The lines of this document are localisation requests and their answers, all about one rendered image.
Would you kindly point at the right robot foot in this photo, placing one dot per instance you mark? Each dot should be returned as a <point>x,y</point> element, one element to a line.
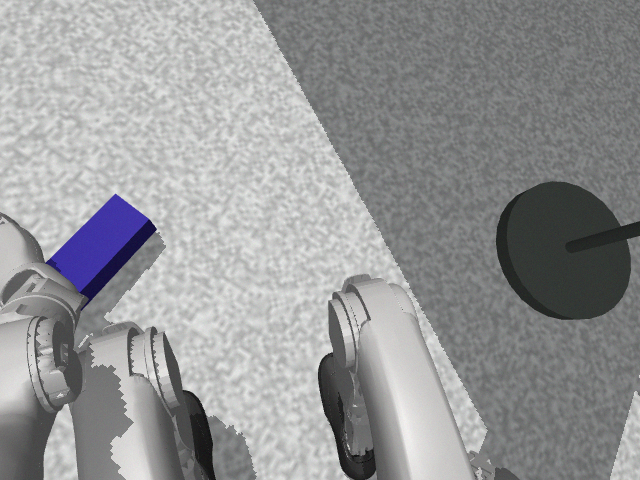
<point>355,466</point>

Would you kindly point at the floor lamp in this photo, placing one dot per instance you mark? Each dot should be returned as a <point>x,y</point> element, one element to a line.
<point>564,252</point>

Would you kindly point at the left robot foot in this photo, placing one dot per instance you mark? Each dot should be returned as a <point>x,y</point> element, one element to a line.
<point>203,443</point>

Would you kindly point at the carton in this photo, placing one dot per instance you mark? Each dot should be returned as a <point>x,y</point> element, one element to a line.
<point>102,246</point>

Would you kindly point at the left robot hand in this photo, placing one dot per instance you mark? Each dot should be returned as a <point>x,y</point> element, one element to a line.
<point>18,247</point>

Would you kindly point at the left robot arm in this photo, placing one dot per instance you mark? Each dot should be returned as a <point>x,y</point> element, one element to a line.
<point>39,370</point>

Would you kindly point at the right robot hand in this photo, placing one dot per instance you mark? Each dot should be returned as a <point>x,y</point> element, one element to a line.
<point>483,470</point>

